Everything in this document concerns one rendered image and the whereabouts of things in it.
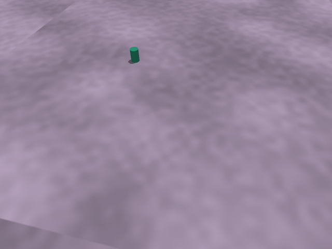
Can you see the can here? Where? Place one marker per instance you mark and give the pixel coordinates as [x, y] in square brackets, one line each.
[134, 52]

